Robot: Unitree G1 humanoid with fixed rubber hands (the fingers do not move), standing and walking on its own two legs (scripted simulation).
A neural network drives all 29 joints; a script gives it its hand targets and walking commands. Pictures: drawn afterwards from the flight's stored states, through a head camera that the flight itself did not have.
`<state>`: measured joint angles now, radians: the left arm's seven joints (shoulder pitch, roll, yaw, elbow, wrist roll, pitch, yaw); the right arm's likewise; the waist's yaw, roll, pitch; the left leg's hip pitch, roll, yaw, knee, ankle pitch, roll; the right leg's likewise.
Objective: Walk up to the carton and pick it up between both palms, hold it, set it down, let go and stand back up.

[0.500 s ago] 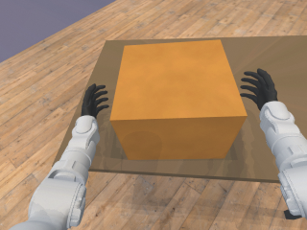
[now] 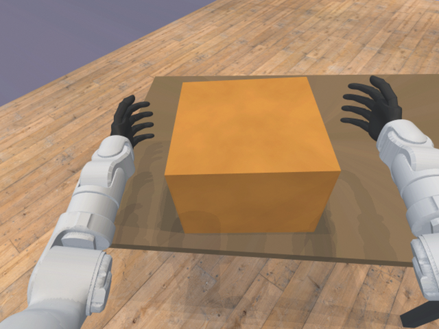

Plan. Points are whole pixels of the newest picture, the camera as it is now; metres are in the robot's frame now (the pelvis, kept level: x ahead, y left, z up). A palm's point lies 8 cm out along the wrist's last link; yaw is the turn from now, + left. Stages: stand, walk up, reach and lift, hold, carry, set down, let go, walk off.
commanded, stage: set down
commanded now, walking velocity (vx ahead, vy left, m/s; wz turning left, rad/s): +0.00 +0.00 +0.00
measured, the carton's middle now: (246, 154) +0.49 +0.02 +0.03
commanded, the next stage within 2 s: none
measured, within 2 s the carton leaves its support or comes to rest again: neither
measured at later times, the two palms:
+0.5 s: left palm (113, 151) +0.38 +0.25 +0.15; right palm (409, 143) +0.41 -0.24 +0.16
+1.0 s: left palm (113, 213) +0.29 +0.24 +0.09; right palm (416, 225) +0.31 -0.25 +0.08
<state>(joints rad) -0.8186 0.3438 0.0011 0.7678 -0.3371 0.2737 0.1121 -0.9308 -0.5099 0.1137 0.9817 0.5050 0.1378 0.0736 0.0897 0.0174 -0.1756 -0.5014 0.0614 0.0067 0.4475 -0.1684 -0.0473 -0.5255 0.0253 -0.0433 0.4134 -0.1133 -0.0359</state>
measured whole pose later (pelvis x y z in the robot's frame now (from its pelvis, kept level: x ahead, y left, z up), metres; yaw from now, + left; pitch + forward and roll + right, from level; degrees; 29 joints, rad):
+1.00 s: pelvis +0.01 +0.02 +0.01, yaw -1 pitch +1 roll +0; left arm -0.04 0.18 0.11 -0.01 -0.15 0.37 0.10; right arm -0.11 -0.44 -0.09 0.29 0.35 0.11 0.14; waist 0.03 0.01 -0.02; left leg -0.17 0.04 0.04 0.32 -0.16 -0.02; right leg -0.22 0.01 -0.01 0.31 -0.11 -0.02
